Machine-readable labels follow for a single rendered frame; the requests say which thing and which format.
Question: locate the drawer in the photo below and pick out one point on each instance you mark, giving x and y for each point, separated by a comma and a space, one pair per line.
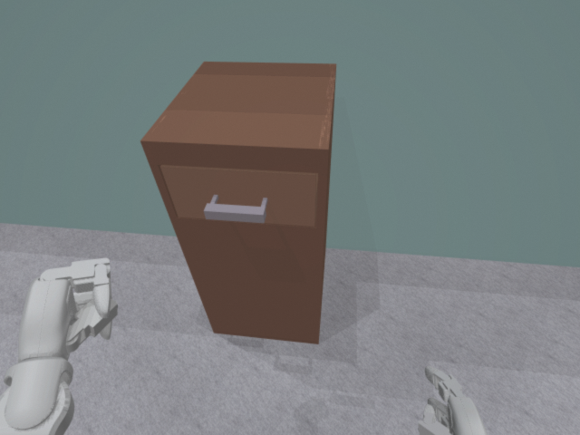
291, 196

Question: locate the left robot forearm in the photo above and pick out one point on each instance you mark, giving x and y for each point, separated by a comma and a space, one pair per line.
38, 401

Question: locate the handle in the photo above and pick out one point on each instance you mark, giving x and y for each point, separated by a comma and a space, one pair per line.
235, 212

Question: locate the right robot hand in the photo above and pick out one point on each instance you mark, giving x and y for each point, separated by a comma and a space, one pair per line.
461, 417

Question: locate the left robot hand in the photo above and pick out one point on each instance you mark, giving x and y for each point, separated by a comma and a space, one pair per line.
51, 305

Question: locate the cabinet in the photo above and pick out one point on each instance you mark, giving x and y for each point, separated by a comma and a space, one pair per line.
257, 280

